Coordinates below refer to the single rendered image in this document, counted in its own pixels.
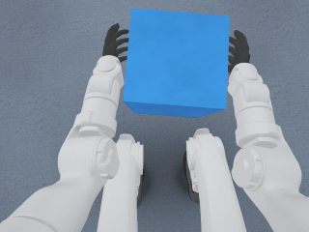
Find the right robot forearm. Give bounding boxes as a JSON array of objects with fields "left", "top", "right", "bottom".
[{"left": 227, "top": 63, "right": 302, "bottom": 179}]

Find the robot left upper arm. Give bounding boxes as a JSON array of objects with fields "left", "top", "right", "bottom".
[{"left": 0, "top": 135, "right": 120, "bottom": 232}]

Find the robot right hand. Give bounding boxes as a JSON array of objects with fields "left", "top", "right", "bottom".
[{"left": 228, "top": 30, "right": 251, "bottom": 74}]

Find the carton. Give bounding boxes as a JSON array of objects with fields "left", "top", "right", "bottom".
[{"left": 123, "top": 8, "right": 230, "bottom": 118}]

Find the left robot forearm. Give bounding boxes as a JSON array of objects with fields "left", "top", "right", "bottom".
[{"left": 57, "top": 55, "right": 125, "bottom": 172}]

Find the robot right upper arm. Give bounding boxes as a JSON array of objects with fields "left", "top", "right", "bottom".
[{"left": 231, "top": 145, "right": 309, "bottom": 232}]

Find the robot left hand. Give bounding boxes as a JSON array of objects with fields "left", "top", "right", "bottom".
[{"left": 102, "top": 23, "right": 129, "bottom": 63}]

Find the robot right thigh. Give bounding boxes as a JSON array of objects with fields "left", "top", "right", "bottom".
[{"left": 185, "top": 133, "right": 247, "bottom": 232}]

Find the robot left foot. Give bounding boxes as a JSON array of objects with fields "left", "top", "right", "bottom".
[{"left": 136, "top": 162, "right": 145, "bottom": 207}]

